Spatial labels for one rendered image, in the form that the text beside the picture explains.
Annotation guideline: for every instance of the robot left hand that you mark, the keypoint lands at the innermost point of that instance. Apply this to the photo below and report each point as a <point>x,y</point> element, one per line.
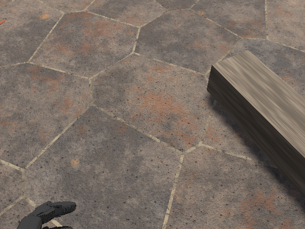
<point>46,212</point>

